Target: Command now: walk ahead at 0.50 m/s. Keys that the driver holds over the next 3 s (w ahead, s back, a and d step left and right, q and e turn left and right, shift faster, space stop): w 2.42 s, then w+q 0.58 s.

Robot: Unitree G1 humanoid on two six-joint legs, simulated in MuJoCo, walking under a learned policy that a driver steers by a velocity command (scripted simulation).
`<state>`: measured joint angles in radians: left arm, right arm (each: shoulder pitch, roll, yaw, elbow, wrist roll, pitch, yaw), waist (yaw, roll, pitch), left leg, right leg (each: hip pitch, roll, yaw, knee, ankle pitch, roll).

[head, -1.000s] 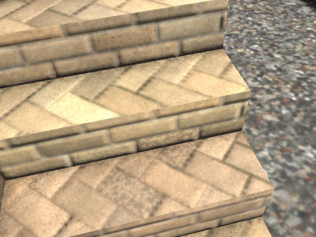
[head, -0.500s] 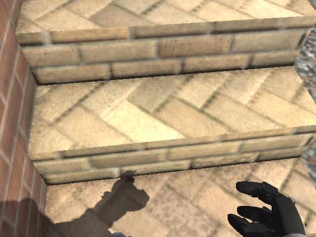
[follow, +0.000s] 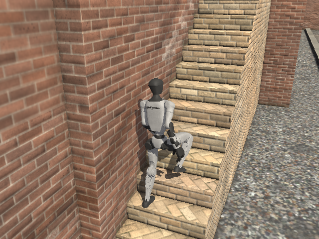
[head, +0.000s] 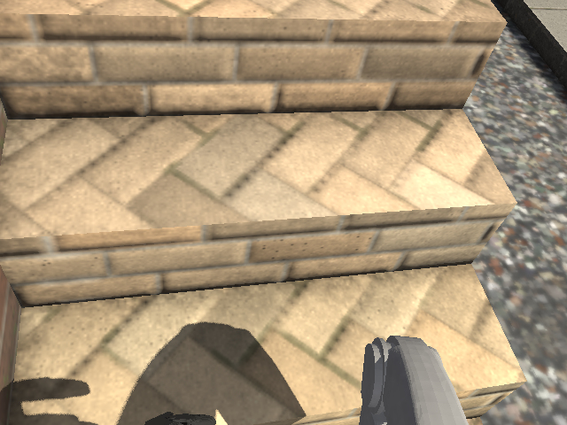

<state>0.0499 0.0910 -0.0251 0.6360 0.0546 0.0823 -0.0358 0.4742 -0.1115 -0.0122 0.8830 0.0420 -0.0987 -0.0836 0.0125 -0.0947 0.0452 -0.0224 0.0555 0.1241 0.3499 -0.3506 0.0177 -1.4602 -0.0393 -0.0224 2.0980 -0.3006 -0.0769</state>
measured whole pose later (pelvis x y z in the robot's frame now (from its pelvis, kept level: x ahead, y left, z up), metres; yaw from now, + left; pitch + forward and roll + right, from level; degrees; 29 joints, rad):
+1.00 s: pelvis +0.51 -0.08 +0.39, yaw -1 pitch +2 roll -1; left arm 0.06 0.08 -0.03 0.57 0.04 -0.01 -0.03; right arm 0.45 -0.15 -0.04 1.02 -0.01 -0.14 -0.05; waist -0.05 -0.02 0.01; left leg -0.08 0.00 0.04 0.36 -0.32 0.06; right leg -1.28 -0.10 -0.03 1.89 -0.30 -0.07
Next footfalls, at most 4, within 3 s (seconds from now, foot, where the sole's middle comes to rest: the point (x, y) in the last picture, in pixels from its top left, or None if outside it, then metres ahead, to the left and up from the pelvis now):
0.14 right None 0.26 -0.11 -0.59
0.58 left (260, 350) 0.47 0.02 -0.39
1.06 right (417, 157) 0.77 -0.23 -0.20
1.66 left None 0.96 0.11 0.00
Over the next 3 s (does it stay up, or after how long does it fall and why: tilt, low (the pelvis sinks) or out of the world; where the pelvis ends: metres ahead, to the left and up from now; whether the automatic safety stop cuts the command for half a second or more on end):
stays up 1.26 -0.04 0.97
